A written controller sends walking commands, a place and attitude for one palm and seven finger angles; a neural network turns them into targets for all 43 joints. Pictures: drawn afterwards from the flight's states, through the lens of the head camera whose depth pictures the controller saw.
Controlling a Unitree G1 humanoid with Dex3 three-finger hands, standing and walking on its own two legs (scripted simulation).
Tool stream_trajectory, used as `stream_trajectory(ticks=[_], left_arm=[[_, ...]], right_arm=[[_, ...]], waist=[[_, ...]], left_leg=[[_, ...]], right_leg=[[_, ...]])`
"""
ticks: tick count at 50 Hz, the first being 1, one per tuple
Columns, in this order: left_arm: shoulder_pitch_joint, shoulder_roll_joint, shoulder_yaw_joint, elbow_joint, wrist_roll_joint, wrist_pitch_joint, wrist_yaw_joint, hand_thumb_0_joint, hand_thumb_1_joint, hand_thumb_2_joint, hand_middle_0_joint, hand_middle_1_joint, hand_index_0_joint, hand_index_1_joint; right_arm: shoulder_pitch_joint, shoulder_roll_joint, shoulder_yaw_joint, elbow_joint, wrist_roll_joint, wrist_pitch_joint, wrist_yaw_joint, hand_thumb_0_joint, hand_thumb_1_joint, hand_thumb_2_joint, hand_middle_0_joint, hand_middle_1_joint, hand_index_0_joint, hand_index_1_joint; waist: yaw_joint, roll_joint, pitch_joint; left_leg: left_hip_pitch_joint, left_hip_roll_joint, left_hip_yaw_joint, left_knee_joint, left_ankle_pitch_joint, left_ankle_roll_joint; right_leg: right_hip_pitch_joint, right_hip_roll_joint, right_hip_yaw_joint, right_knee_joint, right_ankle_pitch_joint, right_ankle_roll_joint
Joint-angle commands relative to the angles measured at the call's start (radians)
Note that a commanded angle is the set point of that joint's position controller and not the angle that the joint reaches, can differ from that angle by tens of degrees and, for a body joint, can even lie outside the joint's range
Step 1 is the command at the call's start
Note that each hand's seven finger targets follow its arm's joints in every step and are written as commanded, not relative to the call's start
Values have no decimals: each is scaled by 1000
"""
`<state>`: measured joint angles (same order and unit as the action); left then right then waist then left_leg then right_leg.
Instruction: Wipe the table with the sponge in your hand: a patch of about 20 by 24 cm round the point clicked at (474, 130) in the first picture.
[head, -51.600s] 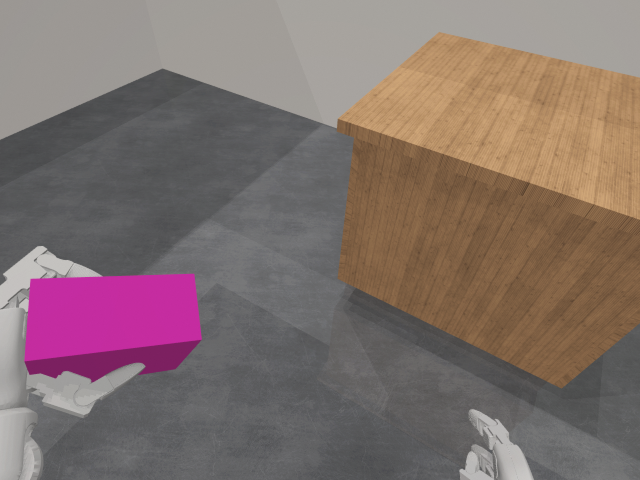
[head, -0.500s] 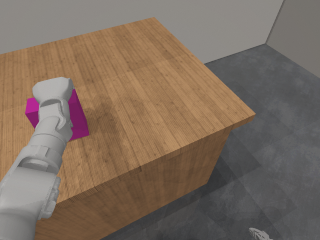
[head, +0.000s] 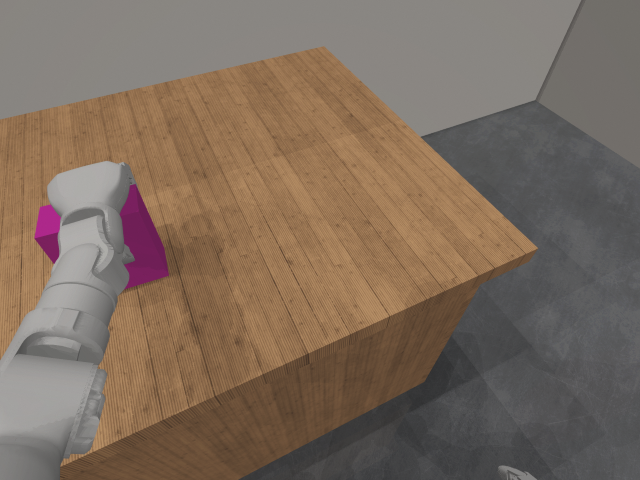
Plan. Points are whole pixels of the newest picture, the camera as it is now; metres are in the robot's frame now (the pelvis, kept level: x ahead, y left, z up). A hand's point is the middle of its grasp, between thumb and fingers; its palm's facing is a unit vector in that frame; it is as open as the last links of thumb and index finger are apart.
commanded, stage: slide back across to the first lane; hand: left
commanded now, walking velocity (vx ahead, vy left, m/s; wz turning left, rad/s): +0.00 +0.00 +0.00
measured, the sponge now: (115, 254) +0.41 +0.32 +0.03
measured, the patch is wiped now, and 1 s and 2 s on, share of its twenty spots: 1.00 1.00 1.00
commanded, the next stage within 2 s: wipe back along the first lane in 0.26 s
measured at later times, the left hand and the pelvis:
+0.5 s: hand (79, 236) +0.39 +0.34 +0.09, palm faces -0.04 -0.04 -1.00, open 10.4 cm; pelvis +0.01 +0.04 +0.00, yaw +3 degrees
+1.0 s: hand (88, 269) +0.34 +0.30 +0.08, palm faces +0.02 -0.05 -1.00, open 10.4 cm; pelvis +0.00 +0.02 +0.00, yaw +2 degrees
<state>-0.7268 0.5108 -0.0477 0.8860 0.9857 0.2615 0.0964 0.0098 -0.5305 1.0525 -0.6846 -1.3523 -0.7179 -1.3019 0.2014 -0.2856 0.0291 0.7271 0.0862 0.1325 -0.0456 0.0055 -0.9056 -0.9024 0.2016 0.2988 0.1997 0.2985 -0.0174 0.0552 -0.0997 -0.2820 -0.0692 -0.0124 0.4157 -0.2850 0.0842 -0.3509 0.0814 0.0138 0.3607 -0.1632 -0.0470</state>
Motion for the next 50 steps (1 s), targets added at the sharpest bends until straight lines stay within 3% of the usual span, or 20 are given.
stream_trajectory(ticks=[1, 3, 9, 12, 13, 17, 20, 23, 29, 30, 32, 34, 36, 38, 40, 41, 43, 45, 48, 50], left_arm=[[-326, 253, 19, -188, 33, 11, -2, 0, 100, 1300, -1200, -1600, -1200, -1600], [-293, 213, -6, -224, 23, 11, -17, 0, 100, 1300, -1200, -1600, -1200, -1600], [-361, 198, -27, -268, 26, 2, -38, 0, 100, 1300, -1200, -1600, -1200, -1600], [-326, 243, 21, -299, 41, -4, -34, 0, 100, 1300, -1200, -1600, -1200, -1600], [-307, 201, -10, -316, 40, -2, -37, 0, 100, 1300, -1200, -1600, -1200, -1600], [-270, 227, 24, -313, 32, 0, -41, 0, 100, 1300, -1200, -1600, -1200, -1600], [-267, 154, -25, -396, 21, -2, -50, 0, 100, 1300, -1200, -1600, -1200, -1600], [-138, 88, -56, -463, 8, 16, -48, 0, 100, 1300, -1200, -1600, -1200, -1600], [-1, 30, -72, -573, -27, 73, -34, 0, 100, 1300, -1200, -1600, -1200, -1600], [-6, 59, -42, -596, -32, 84, -31, 0, 100, 1300, -1200, -1600, -1200, -1600], [8, 47, -54, -594, -29, 113, -26, 0, 100, 1300, -1200, -1600, -1200, -1600], [17, 7, -97, -602, -25, 143, -29, 0, 100, 1300, -1200, -1600, -1200, -1600], [8, 10, -96, -623, -23, 168, -30, 0, 100, 1300, -1200, -1600, -1200, -1600], [32, 3, -103, -598, -22, 185, -35, 0, 100, 1300, -1200, -1600, -1200, -1600], [57, 29, -75, -621, -24, 189, -41, 0, 100, 1300, -1200, -1600, -1200, -1600], [57, -7, -105, -627, -25, 191, -43, 0, 100, 1300, -1200, -1600, -1200, -1600], [89, -25, -122, -581, -26, 193, -51, 0, 100, 1300, -1200, -1600, -1200, -1600], [91, 38, -65, -577, -23, 189, -54, 0, 100, 1300, -1200, -1600, -1200, -1600], [116, 1, -96, -588, -30, 184, -57, 0, 100, 1300, -1200, -1600, -1200, -1600], [152, 44, -49, -613, -32, 177, -60, 0, 100, 1300, -1200, -1600, -1200, -1600]], right_arm=[[-75, -140, -52, -128, -2, -35, -6, 0, -900, -900, 200, 300, 200, 300], [-79, -136, -54, -139, -1, -33, -5, 0, -900, -900, 200, 300, 200, 300], [-91, -135, -48, -131, -2, -31, -11, 0, -900, -900, 200, 300, 200, 300], [-88, -136, -50, -130, -10, -28, -5, 0, -900, -900, 200, 300, 200, 300], [-95, -130, -47, -139, -13, -26, -2, 0, -900, -900, 200, 300, 200, 300], [-101, -135, -45, -137, -16, -18, 6, 0, -900, -900, 200, 300, 200, 300], [-125, -129, -46, -158, -16, -21, 13, 0, -900, -900, 200, 300, 200, 300], [-129, -123, -55, -167, -22, -23, 34, 0, -900, -900, 200, 300, 200, 300], [-176, -122, -52, -173, -23, -28, 56, 0, -900, -900, 200, 300, 200, 300], [-187, -128, -48, -172, -23, -27, 55, 0, -900, -900, 200, 300, 200, 300], [-195, -124, -44, -165, -19, -26, 56, 0, -900, -900, 200, 300, 200, 300], [-214, -121, -37, -167, -15, -25, 57, 0, -900, -900, 200, 300, 200, 300], [-232, -120, -31, -175, -15, -26, 57, 0, -900, -900, 200, 300, 200, 300], [-237, -117, -27, -175, -13, -27, 55, 0, -900, -900, 200, 300, 200, 300], [-255, -120, -23, -187, -14, -24, 54, 0, -900, -900, 200, 300, 200, 300], [-254, -112, -21, -191, -15, -26, 54, 0, -900, -900, 200, 300, 200, 300], [-254, -112, -16, -190, -10, -24, 48, 0, -900, -900, 200, 300, 200, 300], [-266, -121, -13, -191, -10, -18, 41, 0, -900, -900, 200, 300, 200, 300], [-267, -111, -12, -202, -8, -20, 37, 0, -900, -900, 200, 300, 200, 300], [-282, -116, -9, -212, -9, -20, 35, 0, -900, -900, 200, 300, 200, 300]], waist=[[24, -2, -302], [26, -5, -305], [10, -13, -246], [37, 37, -315], [37, 40, -311], [46, 18, -294], [47, 27, -321], [61, 32, -336], [70, -44, -283], [76, -48, -282], [72, -64, -257], [71, -51, -231], [76, -16, -224], [77, -44, -223], [88, -20, -221], [83, -37, -242], [74, -71, -197], [82, -60, -176], [78, -71, -186], [95, -37, -184]], left_leg=[[64, 52, -48, -23, 468, -44], [92, 56, -56, -17, 507, -53], [143, 70, -88, -8, 562, -77], [194, 80, -106, 10, 700, -99], [203, 81, -108, 15, 728, -104], [196, 90, -119, 17, 760, -114], [234, 106, -150, 20, 820, -125], [299, 125, -181, 41, 915, -137], [250, 116, -162, 32, 845, -130], [238, 119, -166, 23, 842, -134], [218, 110, -149, 17, 803, -130], [215, 114, -159, 4, 765, -135], [221, 117, -167, -4, 767, -142], [211, 110, -156, -5, 735, -138], [200, 106, -151, -14, 696, -137], [203, 99, -142, -7, 686, -131], [164, 92, -121, -17, 606, -120], [136, 87, -112, -35, 539, -115], [132, 78, -98, -25, 535, -105], [125, 78, -102, -36, 521, -105]], right_leg=[[275, -56, 25, 27, 329, -30], [263, -53, 15, 26, 330, -30], [177, -47, -6, 24, 274, -35], [186, -46, -7, 42, 296, -42], [181, -46, -9, 41, 304, -41], [178, -46, -14, 43, 300, -40], [151, -47, -12, 47, 283, -38], [125, -44, -17, 54, 252, -31], [175, -46, -11, 45, 291, -28], [186, -45, -7, 49, 299, -33], [203, -46, -11, 48, 312, -32], [184, -44, -18, 49, 263, -31], [177, -43, -19, 52, 235, -36], [189, -41, -22, 51, 231, -39], [198, -39, -7, 47, 220, -45], [214, -41, -14, 52, 237, -43], [211, -41, -14, 44, 224, -43], [217, -40, 2, 38, 206, -52], [239, -44, -5, 41, 239, -48], [241, -41, 9, 40, 218, -55]])
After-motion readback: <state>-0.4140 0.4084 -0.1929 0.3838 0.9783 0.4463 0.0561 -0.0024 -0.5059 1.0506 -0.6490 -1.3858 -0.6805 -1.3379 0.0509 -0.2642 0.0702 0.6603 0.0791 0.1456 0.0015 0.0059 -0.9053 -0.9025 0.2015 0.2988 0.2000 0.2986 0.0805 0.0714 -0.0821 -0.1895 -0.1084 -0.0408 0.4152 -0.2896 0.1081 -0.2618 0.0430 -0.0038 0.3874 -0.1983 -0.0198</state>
